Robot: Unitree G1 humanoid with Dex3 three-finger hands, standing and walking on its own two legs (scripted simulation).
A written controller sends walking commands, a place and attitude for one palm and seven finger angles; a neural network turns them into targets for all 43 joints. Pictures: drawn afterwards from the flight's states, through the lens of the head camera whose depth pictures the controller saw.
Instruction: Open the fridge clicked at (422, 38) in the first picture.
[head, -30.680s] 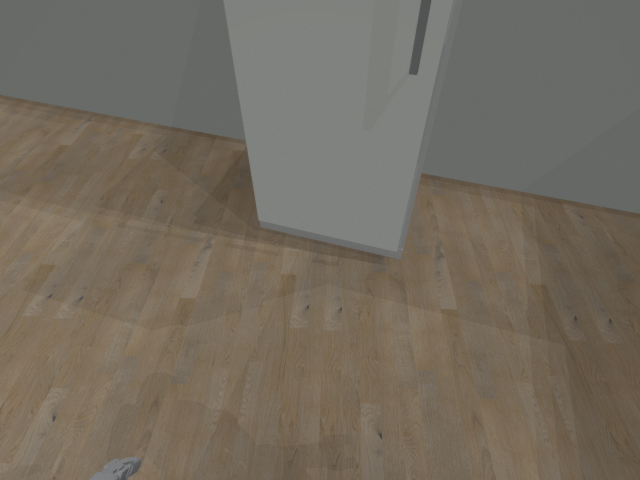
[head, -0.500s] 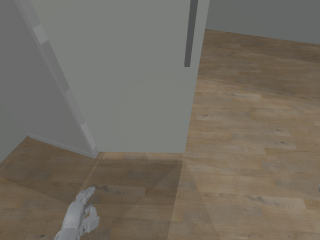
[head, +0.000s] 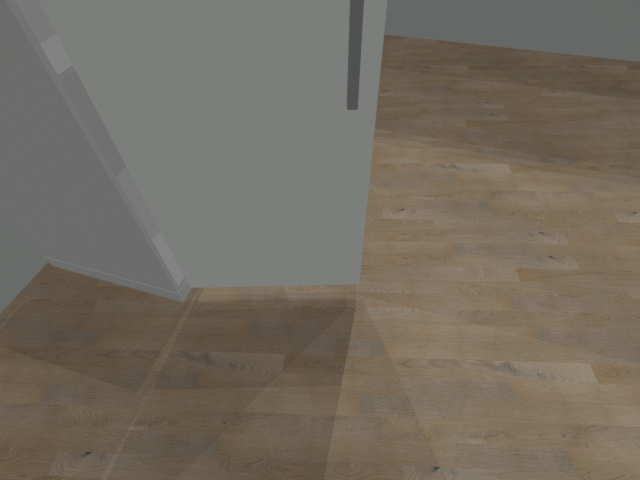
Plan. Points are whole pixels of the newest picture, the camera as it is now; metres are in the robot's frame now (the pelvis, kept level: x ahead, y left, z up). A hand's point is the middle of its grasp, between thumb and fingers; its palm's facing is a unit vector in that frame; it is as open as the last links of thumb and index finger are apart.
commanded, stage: let the arm hang, fingers relaxed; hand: right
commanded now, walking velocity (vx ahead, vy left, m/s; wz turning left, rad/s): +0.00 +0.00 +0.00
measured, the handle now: out of the picture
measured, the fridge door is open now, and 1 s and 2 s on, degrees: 72 72 72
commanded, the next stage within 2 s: look to check the result in 0.60 s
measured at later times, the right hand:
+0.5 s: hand out of the picture +0.09 -0.22 -0.16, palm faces -0.03 +0.96 -0.27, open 7.4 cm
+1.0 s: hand out of the picture +0.11 -0.22 -0.15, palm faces -0.02 +0.95 -0.32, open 7.4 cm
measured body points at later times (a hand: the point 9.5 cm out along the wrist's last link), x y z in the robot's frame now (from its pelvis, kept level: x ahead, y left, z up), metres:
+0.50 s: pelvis +0.02 -0.01 +0.01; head +0.02 +0.00 +0.46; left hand +0.06 +0.26 -0.14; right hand +0.10 -0.27 -0.14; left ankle +0.03 +0.13 -0.74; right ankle +0.03 -0.09 -0.74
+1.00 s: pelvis +0.04 +0.02 +0.01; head +0.06 +0.02 +0.46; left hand +0.11 +0.30 -0.13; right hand +0.11 -0.27 -0.13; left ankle +0.03 +0.13 -0.74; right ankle +0.03 -0.09 -0.74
